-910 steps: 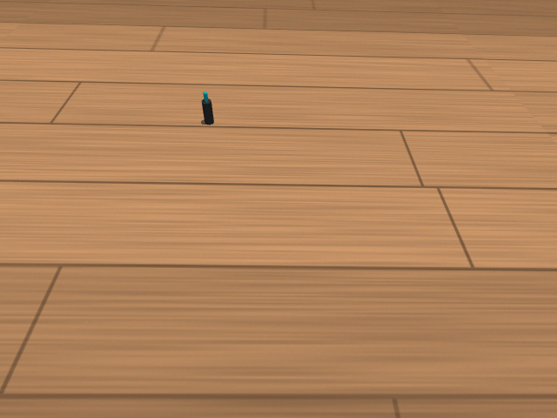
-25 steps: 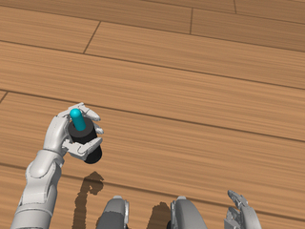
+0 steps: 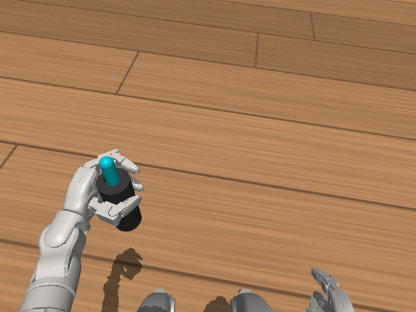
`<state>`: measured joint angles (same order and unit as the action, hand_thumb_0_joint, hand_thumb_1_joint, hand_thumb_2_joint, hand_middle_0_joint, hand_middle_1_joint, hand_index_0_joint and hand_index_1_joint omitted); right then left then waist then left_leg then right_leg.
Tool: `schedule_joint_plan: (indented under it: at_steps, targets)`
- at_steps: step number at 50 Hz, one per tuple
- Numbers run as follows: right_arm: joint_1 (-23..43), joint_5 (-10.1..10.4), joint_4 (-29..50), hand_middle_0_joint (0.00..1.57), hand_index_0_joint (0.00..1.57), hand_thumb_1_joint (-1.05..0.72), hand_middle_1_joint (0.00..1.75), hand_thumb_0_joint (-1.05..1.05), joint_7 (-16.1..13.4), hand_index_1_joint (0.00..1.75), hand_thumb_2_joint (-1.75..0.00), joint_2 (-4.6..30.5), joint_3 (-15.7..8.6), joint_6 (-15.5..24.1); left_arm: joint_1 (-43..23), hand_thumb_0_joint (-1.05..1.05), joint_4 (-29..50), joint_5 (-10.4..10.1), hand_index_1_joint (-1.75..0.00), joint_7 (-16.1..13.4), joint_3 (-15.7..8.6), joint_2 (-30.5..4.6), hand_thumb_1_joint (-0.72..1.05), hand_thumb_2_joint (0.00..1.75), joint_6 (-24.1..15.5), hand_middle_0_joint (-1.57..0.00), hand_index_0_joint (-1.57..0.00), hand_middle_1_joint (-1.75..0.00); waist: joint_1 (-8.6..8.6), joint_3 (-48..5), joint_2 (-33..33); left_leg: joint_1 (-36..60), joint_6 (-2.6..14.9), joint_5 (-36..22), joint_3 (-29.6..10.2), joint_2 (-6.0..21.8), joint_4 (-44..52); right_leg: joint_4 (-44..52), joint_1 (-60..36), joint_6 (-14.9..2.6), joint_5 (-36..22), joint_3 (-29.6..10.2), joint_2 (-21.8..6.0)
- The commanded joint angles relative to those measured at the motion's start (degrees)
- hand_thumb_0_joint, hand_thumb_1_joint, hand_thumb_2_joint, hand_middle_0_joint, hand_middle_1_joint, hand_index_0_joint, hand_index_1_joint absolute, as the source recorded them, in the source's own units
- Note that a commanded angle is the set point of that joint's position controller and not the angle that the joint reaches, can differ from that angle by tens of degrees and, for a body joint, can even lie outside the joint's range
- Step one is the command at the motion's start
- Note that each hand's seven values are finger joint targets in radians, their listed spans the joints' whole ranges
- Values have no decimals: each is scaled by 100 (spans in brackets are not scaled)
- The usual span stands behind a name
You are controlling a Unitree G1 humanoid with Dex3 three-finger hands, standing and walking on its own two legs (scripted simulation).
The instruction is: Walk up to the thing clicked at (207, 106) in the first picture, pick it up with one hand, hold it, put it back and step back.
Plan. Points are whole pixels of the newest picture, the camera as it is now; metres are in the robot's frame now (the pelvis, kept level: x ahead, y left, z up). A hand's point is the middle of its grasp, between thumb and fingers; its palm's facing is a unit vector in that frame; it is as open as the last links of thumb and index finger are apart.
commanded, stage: lift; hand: left
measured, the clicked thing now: (118, 194) +0.33 +0.17 +0.03
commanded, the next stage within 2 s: hold in 0.26 s
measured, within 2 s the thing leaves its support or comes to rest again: neither
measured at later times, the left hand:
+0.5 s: hand (120, 184) +0.33 +0.15 +0.06, palm faces -0.21 -0.98 +0.02, open 7.9 cm
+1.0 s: hand (118, 182) +0.32 +0.15 +0.08, palm faces -0.19 -0.98 +0.01, open 7.9 cm
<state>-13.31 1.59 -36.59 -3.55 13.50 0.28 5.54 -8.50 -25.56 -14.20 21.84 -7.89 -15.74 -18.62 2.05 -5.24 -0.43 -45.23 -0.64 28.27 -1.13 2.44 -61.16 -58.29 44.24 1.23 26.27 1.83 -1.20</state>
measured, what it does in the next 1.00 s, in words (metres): stands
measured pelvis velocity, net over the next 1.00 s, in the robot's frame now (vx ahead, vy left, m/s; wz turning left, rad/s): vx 0.00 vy -0.01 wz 0.00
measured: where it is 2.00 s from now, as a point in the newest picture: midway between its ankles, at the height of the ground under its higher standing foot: outside the picture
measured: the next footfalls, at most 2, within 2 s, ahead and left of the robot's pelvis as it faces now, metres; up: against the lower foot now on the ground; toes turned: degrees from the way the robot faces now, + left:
none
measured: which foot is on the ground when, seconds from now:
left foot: down 0.00-1.00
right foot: down 0.00-1.00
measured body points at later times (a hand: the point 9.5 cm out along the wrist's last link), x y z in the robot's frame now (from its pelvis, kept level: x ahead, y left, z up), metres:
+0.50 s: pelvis +0.01 +0.00 +0.02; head +0.05 +0.00 +0.47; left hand +0.33 +0.21 +0.06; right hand +0.13 -0.26 -0.09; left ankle +0.02 +0.12 -0.67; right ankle +0.02 -0.14 -0.67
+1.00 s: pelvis +0.00 -0.01 +0.03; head +0.04 +0.00 +0.48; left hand +0.33 +0.21 +0.08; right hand +0.14 -0.26 -0.07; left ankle +0.02 +0.12 -0.67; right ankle +0.02 -0.14 -0.67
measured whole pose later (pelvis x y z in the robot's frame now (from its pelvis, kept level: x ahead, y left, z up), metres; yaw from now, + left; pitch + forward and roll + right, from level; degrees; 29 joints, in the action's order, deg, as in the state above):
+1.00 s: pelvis +0.00 -0.01 +0.03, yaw +0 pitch +6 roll -1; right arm -13.3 1.2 -38.3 -4.9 13.1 0.6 3.9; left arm -8.9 -29.2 -14.2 22.5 -8.5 -14.5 -19.8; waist 1.5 -3.1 -0.7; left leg -32.5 -1.1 24.4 -0.6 2.5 -50.6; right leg -48.5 32.0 0.8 22.7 1.6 -0.9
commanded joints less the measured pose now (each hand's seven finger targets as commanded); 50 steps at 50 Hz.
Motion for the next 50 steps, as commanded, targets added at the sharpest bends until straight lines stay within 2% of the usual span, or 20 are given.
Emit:
schedule_joint_plan:
  at_steps: [1, 2, 6, 17, 19, 22, 23, 24, 25, 26, 27, 29, 33, 35, 36, 38, 40, 41, 47, 50]
  targets:
    - [-22, -8, 598, 20, 20, -89, 30, 0, -85, 30, -89, 847, -267, 242, -1517, 0, 1234, -233, -137, 56, -421, -741, 41, 123, -497, -132, -133, -138, -13, -1858, -243, 1431, 36, -1747, -39, -166, 1059, 839, -1062, -236, -1706, 65, 173]
    - [-15, -12, 595, 20, 20, -89, 30, 0, -87, 30, -89, 845, -274, 226, -1634, 0, 1288, -233, -138, 54, -486, -816, 42, 124, -519, -132, -133, -139, -25, -1767, -232, 1372, 52, -1652, -26, -173, 1082, 895, -1066, -230, -1644, 51, 175]
    - [12, -23, 553, 20, 20, -89, 30, 0, -97, 30, -89, 846, -285, 208, -1712, 0, 1090, -196, -137, 94, -381, -711, 40, 123, -573, -130, -131, -138, 9, -1613, -252, 1442, 51, -1476, -23, -157, 1212, 983, -1009, -240, -1476, 53, 175]
    - [15, -66, 511, 20, 20, -89, 30, 0, -146, 30, -89, 815, -260, 144, -1739, 0, 964, -230, -139, 160, -533, -774, 43, 124, -650, -132, -134, -140, -10, -1712, -192, 1689, 58, -1815, 58, -186, 1340, 1204, -1479, -213, -1863, 18, 165]
    - [1, -69, 494, 20, 20, -89, 30, 0, -146, 30, -89, 830, -263, 137, -1731, 0, 942, -212, -139, 168, -460, -739, 39, 124, -642, -129, -130, -140, -2, -1627, -170, 1704, 48, -1812, 16, -169, 1416, 1197, -1487, -227, -1813, 44, 186]
    - [91, -55, 550, 20, 20, -89, 30, 0, -156, 30, -89, 823, -269, 112, -1703, 0, 935, -164, -138, 135, -464, -752, 34, 122, -671, -127, -128, -138, -78, -1468, -141, 1697, 65, -1573, 65, -180, 1504, 1328, -1486, -215, -1612, 20, 174]
    - [63, -58, 530, 20, 20, -89, 30, 0, -157, 30, -89, 814, -264, 107, -1704, 0, 932, -178, -138, 141, -443, -729, 34, 122, -659, -127, -128, -138, -9, -1578, -150, 1736, 61, -1642, 59, -185, 1498, 1341, -1590, -211, -1704, 16, 170]
    - [64, -62, 529, 20, 20, -89, 30, 0, -154, 30, -89, 815, -264, 109, -1713, 0, 911, -169, -137, 124, -514, -770, 33, 121, -646, -127, -128, -138, -80, -1560, -162, 1717, 60, -1644, 70, -186, 1529, 1366, -1641, -213, -1713, 23, 161]
    - [95, -57, 535, 20, 20, -89, 30, 0, -154, 30, -89, 792, -253, 95, -1729, 0, 973, -168, -138, 127, -366, -669, 34, 121, -641, -127, -129, -138, -31, -1466, -143, 1707, 64, -1562, 53, -193, 1551, 1391, -1608, -202, -1646, 28, 171]
    - [99, -49, 559, 20, 20, -89, 30, 0, -152, 30, -89, 821, -267, 97, -1663, 0, 893, -160, -138, 98, -510, -780, 34, 121, -624, -128, -129, -139, -84, -1459, -152, 1705, 73, -1495, 88, -200, 1575, 1444, -1652, -199, -1598, 8, 156]
    - [127, -40, 565, 20, 20, -89, 30, 0, -160, 30, -89, 818, -257, 97, -1670, 0, 884, -161, -138, 116, -404, -708, 33, 121, -629, -128, -129, -138, -25, -1317, -91, 1684, 77, -1439, 79, -188, 1604, 1460, -1586, -195, -1545, 15, 166]
    - [130, -38, 551, 20, 20, -89, 30, 0, -169, 30, -89, 819, -261, 89, -1777, 0, 951, -179, -138, 110, -443, -739, 33, 122, -650, -128, -129, -139, -7, -1390, -74, 1746, 81, -1402, 74, -187, 1633, 1491, -1652, -190, -1523, 11, 164]
    - [119, -48, 526, 20, 20, -89, 30, 0, -198, 30, -89, 779, -236, 97, -1778, 0, 1038, -175, -138, 64, -438, -731, 34, 121, -632, -127, -129, -138, -6, -1444, -108, 1875, 77, -1671, 82, -191, 1629, 1505, -1766, -178, -1785, 7, 166]
    - [123, -43, 538, 20, 20, -89, 30, 0, -190, 30, -89, 812, -252, 95, -1751, 0, 1028, -174, -137, 58, -503, -786, 33, 121, -637, -126, -128, -138, -57, -1420, -207, 1904, 59, -1645, 75, -180, 1699, 1501, -1766, -211, -1718, 21, 171]
    - [176, -32, 553, 20, 20, -89, 30, 0, -198, 30, -89, 811, -256, 84, -1748, 0, 948, -173, -137, 69, -400, -674, 34, 121, -634, -127, -128, -138, -27, -1244, -162, 1869, 61, -1487, 71, -176, 1751, 1541, -1648, -212, -1561, 29, 181]
    - [160, -19, 554, 20, 20, -89, 30, 0, -185, 30, -89, 843, -272, 99, -1751, 0, 954, -174, -138, 76, -404, -677, 35, 122, -606, -127, -129, -139, -27, -1184, -164, 1864, 55, -1349, 39, -165, 1834, 1563, -1634, -223, -1423, 53, 191]
    - [159, -27, 542, 20, 20, -89, 30, 0, -187, 30, -89, 798, -248, 94, -1790, 0, 1085, -176, -138, 93, -402, -721, 34, 121, -613, -127, -129, -139, -43, -1404, -309, 2017, 46, -1482, 63, -180, 1805, 1599, -1721, -216, -1547, 42, 178]
    - [184, -27, 567, 20, 20, -89, 30, 0, -204, 30, -89, 820, -255, 104, -1672, 0, 984, -165, -137, 86, -406, -708, 34, 120, -600, -128, -129, -138, -21, -1270, -100, 1974, 62, -1476, 65, -174, 1818, 1621, -1763, -202, -1550, 38, 180]
    - [206, -22, 548, 20, 20, -89, 30, 0, -218, 30, -89, 794, -229, 112, -1829, 0, 1067, -194, -138, 57, -528, -805, 34, 121, -578, -127, -129, -139, -51, -1273, -114, 1999, 83, -1574, 115, -196, 1818, 1710, -1905, -180, -1702, -14, 155]
    - [165, -41, 518, 20, 20, -89, 30, 0, -235, 30, -90, 792, -238, 102, -1736, 0, 879, -149, -138, 45, -445, -696, 33, 121, -530, -127, -129, -139, -5, -1366, 15, 2061, 95, -1736, 132, -197, 1814, 1736, -2027, -162, -1926, -24, 148]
